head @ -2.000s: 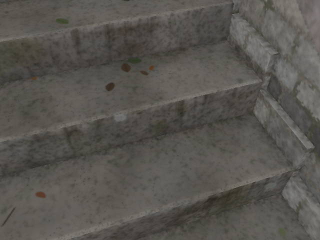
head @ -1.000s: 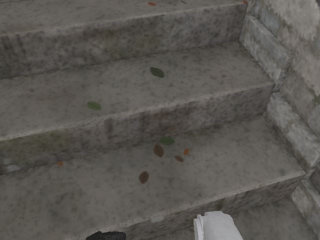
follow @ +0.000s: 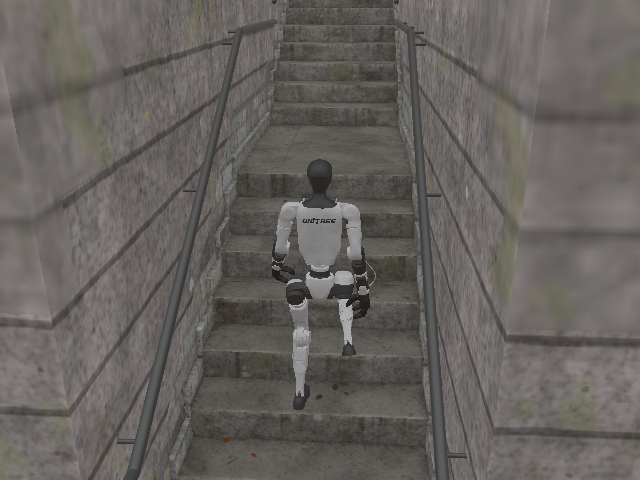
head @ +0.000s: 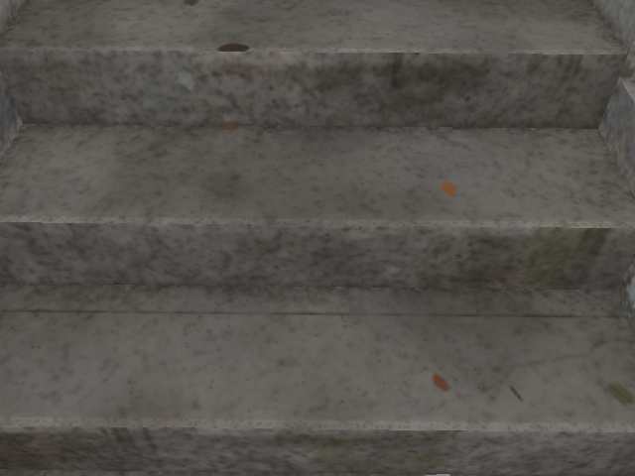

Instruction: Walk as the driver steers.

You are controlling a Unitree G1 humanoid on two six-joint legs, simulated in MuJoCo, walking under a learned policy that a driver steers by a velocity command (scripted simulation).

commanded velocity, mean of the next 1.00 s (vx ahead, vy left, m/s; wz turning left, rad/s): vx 0.03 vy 0.00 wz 0.23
